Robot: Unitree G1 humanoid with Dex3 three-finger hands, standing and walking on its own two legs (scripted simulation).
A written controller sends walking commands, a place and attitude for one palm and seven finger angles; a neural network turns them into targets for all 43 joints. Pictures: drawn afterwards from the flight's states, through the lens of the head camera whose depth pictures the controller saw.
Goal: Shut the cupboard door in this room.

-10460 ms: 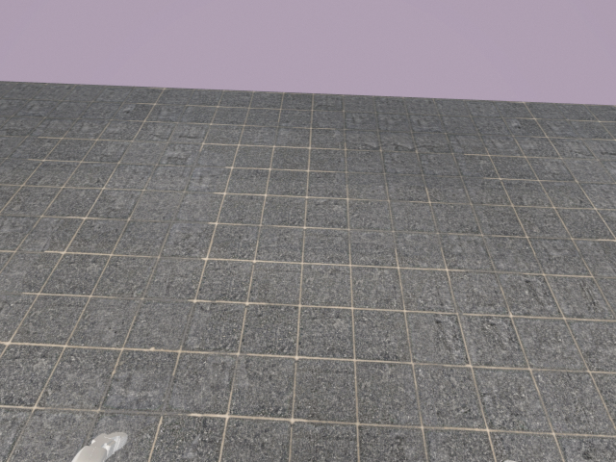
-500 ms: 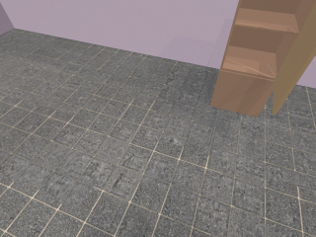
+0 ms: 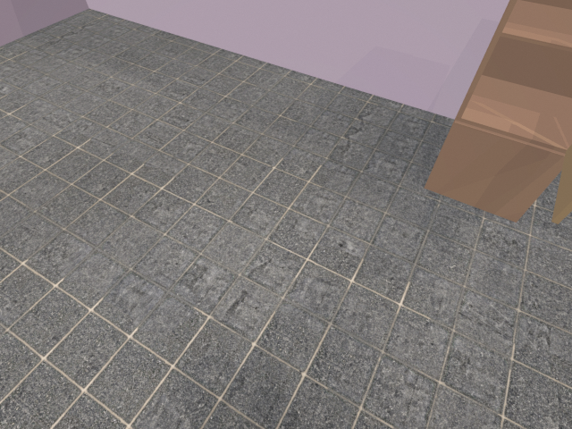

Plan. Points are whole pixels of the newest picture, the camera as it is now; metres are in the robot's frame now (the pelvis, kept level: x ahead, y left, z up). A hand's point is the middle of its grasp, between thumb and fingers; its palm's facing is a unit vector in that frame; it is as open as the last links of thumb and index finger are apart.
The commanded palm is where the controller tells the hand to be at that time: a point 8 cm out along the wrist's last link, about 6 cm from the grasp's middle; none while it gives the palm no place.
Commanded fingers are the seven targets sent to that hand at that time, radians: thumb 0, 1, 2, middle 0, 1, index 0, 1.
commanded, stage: stand and wait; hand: left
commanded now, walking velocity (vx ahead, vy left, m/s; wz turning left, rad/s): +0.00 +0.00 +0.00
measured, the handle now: out of the picture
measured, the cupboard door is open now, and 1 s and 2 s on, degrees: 87 87 87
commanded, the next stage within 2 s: turn or walk to find it in 0.26 s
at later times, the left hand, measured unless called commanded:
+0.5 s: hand out of the picture +0.01 +0.18 -0.17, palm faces -0.02 -0.98 -0.20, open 7.3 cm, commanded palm none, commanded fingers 0.00 0.90 0.90 -0.20 -0.30 -0.20 -0.30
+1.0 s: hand out of the picture +0.07 +0.14 -0.15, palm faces -0.21 -0.94 -0.26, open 7.4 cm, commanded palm none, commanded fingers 0.00 0.90 0.90 -0.20 -0.30 -0.20 -0.30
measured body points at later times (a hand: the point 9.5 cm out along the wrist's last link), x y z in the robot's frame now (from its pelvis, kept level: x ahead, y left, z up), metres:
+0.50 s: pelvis -0.01 +0.00 +0.01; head +0.02 -0.01 +0.45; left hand +0.02 +0.23 -0.15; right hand +0.01 -0.25 -0.15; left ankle -0.01 +0.13 -0.73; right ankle -0.02 -0.10 -0.73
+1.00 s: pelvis -0.03 -0.04 +0.00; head +0.00 -0.07 +0.45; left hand +0.08 +0.18 -0.13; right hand -0.03 -0.28 -0.16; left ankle -0.03 +0.12 -0.68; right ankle -0.05 -0.11 -0.73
